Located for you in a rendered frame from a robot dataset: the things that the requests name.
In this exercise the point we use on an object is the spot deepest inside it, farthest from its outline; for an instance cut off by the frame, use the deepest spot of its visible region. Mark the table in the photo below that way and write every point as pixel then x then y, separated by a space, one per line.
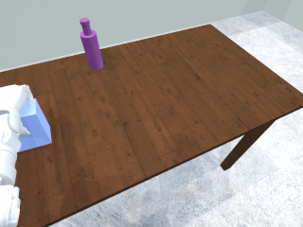
pixel 156 103

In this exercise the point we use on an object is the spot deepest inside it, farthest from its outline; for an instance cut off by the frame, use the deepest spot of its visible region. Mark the left robot hand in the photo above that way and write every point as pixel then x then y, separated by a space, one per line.
pixel 15 97

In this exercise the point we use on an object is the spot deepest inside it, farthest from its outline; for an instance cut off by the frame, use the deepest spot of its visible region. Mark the sponge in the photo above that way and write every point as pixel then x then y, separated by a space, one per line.
pixel 33 118

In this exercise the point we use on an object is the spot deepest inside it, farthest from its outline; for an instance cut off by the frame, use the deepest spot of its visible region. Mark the robot left upper arm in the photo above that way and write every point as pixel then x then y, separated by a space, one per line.
pixel 9 205

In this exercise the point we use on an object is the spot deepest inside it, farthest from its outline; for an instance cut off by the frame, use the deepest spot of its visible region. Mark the robot left forearm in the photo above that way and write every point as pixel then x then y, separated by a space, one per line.
pixel 10 126

